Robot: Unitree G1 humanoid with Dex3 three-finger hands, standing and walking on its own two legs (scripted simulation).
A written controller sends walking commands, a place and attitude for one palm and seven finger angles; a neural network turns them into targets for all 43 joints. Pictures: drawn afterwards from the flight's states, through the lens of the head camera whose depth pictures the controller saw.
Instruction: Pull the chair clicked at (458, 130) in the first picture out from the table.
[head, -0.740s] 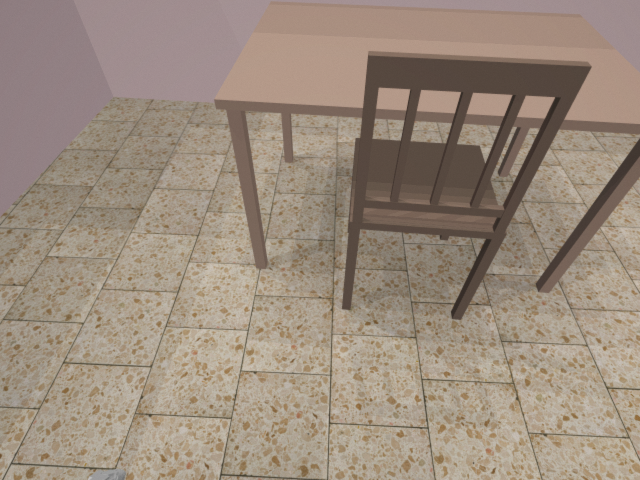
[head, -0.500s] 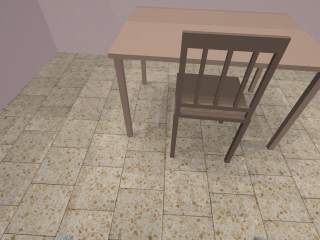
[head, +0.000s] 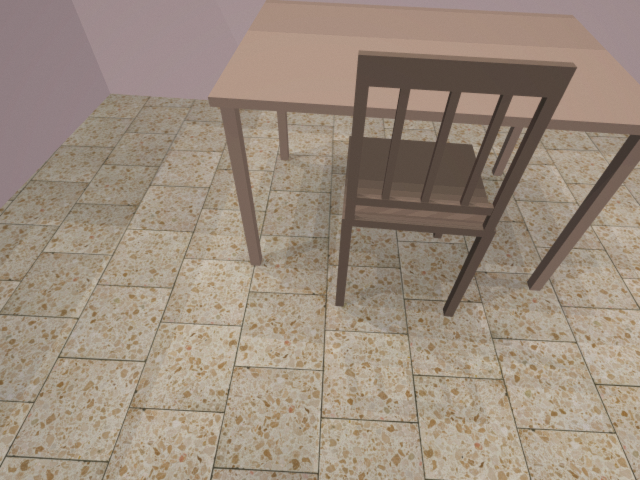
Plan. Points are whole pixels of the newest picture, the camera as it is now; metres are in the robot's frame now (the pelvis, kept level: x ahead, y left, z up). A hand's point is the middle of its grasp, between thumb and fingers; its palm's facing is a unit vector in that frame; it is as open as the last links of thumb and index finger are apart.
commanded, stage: stand and wait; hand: left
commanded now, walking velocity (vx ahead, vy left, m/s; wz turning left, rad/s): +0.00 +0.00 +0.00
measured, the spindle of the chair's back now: (438, 152) +0.84 -0.24 -0.07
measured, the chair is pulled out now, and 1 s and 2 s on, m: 0.00 0.00 0.00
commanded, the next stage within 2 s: look at it before walking up in 0.08 s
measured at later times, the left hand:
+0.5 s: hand out of the picture +0.08 +0.25 -0.16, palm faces -0.03 -0.95 -0.32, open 7.4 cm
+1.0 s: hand out of the picture +0.08 +0.24 -0.16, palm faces -0.06 -0.94 -0.32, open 7.4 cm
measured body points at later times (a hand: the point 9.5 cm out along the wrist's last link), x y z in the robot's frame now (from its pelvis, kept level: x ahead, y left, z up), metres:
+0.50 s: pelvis +0.01 +0.01 +0.00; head +0.01 +0.01 +0.45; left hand +0.08 +0.30 -0.13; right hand +0.08 -0.28 -0.13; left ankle +0.00 +0.14 -0.74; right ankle +0.00 -0.11 -0.74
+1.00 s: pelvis +0.01 +0.01 +0.00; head +0.02 +0.00 +0.45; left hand +0.08 +0.29 -0.14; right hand +0.08 -0.28 -0.14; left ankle +0.00 +0.14 -0.74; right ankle +0.00 -0.11 -0.74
